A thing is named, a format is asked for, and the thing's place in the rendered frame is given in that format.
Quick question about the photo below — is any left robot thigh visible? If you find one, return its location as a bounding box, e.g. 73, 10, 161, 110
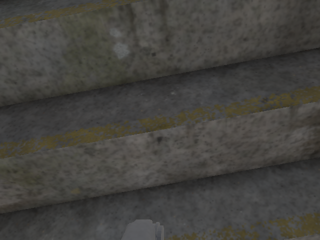
121, 219, 164, 240

